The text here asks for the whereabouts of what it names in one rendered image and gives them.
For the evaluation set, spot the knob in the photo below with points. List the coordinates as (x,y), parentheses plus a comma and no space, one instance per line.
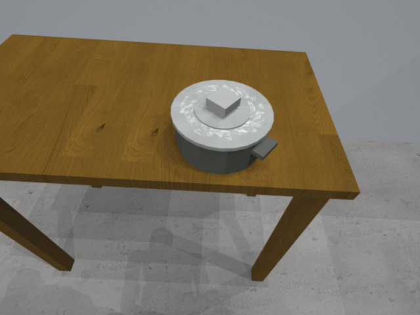
(223,101)

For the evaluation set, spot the table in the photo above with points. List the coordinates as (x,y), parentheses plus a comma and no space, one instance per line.
(98,112)

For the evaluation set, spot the lid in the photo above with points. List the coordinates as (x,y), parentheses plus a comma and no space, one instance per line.
(242,128)

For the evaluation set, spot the pot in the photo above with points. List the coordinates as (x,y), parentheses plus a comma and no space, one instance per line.
(218,162)

